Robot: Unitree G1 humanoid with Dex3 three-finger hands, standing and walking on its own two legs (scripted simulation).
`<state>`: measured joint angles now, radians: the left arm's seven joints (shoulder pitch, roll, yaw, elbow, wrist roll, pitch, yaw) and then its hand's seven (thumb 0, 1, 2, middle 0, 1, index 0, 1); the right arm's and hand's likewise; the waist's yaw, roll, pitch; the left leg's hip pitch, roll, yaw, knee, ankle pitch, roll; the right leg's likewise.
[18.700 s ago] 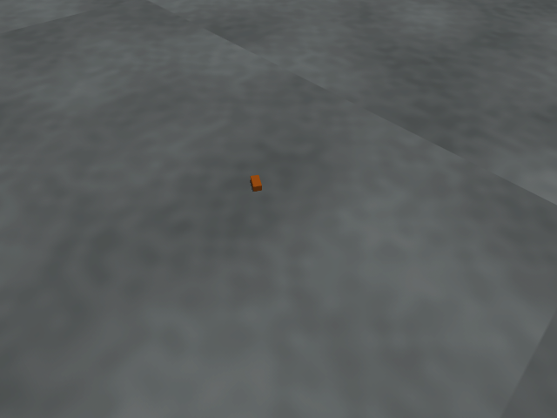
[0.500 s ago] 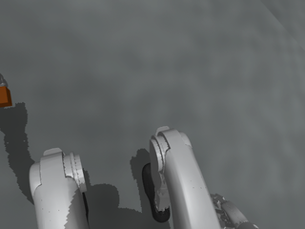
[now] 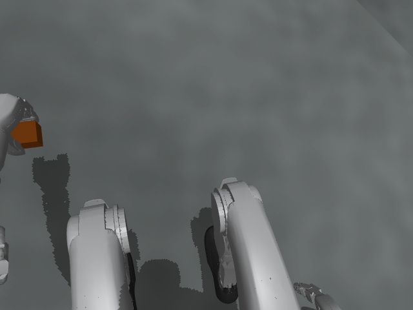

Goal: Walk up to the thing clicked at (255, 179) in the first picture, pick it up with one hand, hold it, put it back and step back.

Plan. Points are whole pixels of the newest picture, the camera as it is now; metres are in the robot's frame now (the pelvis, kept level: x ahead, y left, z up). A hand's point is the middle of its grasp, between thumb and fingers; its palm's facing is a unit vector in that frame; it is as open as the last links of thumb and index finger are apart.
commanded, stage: lift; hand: left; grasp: from above
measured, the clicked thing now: (15, 136) +0.47 +0.31 -0.17
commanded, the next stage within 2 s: hold in 1.38 s
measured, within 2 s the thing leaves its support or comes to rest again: neither
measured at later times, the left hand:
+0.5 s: hand out of the picture +0.39 +0.30 +0.04, palm faces -0.43 -0.10 -0.90, open 7.2 cm
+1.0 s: hand out of the picture +0.35 +0.27 +0.23, palm faces -0.44 -0.11 -0.89, open 7.2 cm
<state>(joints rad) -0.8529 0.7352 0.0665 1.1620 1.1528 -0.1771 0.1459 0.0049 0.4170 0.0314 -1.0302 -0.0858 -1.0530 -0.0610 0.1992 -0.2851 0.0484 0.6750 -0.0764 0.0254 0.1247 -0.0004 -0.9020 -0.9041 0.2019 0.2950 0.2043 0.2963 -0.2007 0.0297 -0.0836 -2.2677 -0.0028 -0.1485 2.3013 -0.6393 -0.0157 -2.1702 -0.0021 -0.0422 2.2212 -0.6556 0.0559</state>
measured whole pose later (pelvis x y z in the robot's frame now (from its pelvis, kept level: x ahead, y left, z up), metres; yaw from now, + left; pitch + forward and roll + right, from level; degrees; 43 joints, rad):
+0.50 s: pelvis +0.00 +0.00 +0.13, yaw +4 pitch +31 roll -5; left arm -0.53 0.61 -0.03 0.71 1.00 -0.09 0.02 0.01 0.44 0.04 -0.99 -0.13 -1.02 -0.09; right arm 0.14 -0.26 -0.01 0.63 0.00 0.06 0.02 0.00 -0.90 -0.90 0.20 0.29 0.20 0.30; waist -0.10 0.04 -0.16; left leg -1.82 0.02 -0.09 1.90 -0.62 -0.01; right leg -1.75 -0.02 -0.02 1.84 -0.62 0.05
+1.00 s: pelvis +0.04 +0.00 +0.30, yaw +5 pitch +17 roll -2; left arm -0.35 0.46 -0.14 0.77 1.00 -0.02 0.09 0.00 0.43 0.08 -0.99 -0.14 -1.01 -0.11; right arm 0.22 -0.24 -0.02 0.72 0.04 0.00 -0.05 0.00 -0.90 -0.90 0.20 0.30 0.20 0.30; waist -0.07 0.04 -0.14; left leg -1.06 0.05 -0.03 1.24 -0.49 -0.01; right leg -1.02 -0.01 0.00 1.20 -0.48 0.04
